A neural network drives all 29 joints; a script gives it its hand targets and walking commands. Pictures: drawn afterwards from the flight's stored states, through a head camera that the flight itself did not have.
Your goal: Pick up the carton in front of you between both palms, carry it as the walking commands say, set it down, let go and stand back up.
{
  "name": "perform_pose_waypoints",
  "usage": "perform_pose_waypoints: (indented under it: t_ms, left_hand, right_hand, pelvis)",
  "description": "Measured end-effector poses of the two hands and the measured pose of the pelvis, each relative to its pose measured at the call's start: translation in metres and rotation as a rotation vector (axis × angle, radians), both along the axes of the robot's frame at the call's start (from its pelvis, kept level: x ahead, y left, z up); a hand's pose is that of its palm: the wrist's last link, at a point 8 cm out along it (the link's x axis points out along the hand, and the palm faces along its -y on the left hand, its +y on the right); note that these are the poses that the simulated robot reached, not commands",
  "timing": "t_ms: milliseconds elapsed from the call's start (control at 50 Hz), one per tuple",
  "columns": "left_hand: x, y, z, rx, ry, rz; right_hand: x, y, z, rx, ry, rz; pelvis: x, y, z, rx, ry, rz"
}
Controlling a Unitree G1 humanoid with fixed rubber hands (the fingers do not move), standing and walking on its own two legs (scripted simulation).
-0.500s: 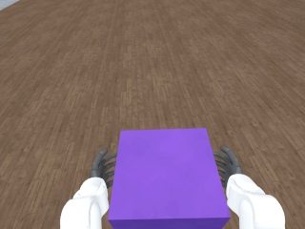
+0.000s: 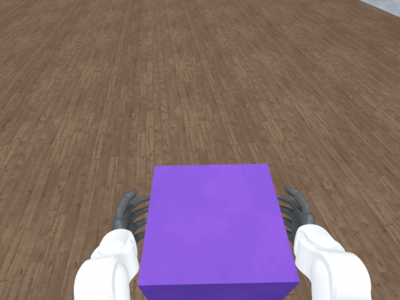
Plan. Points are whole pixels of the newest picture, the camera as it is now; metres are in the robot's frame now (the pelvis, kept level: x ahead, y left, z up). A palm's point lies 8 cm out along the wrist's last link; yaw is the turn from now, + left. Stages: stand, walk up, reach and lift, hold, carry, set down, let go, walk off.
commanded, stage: carry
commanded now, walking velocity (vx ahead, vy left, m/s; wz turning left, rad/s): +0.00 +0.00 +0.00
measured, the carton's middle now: (212, 245) +0.24 +0.00 +0.01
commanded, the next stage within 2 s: none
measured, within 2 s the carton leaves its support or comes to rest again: neither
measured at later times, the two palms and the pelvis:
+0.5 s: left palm (144, 235) +0.25 +0.13 +0.04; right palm (304, 234) +0.24 -0.17 +0.04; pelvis -0.01 -0.02 -0.01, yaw -1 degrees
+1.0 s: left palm (151, 239) +0.24 +0.12 +0.03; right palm (309, 238) +0.24 -0.18 +0.03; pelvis -0.05 -0.03 -0.01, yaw -1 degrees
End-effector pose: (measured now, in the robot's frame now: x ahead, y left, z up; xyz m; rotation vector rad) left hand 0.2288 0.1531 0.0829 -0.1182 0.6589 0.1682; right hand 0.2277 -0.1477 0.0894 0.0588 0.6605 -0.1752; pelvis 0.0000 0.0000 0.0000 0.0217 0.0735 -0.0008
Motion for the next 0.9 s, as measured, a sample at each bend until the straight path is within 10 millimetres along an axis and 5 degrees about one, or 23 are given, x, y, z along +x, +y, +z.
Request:
perform_pose_waypoints:
  t_ms: [280, 700, 900]
  left_hand:
    - [0.028, -0.017, -0.016, 0.07, 0.016, -0.047]
    - [0.018, -0.03, -0.059, 0.131, 0.036, -0.093]
    - [0.018, -0.034, -0.052, 0.126, -0.016, -0.087]
  right_hand:
    - [0.024, -0.016, -0.023, -0.003, 0.016, 0.013]
    - [0.015, -0.029, -0.066, -0.077, 0.038, 0.062]
    - [0.014, -0.033, -0.058, -0.071, -0.013, 0.052]
  pelvis:
    - [0.009, -0.01, -0.004, 0.0, 0.005, -0.014]
    - [-0.035, -0.024, -0.004, -0.015, -0.052, -0.01]
    - [-0.047, -0.028, -0.005, -0.017, -0.051, -0.011]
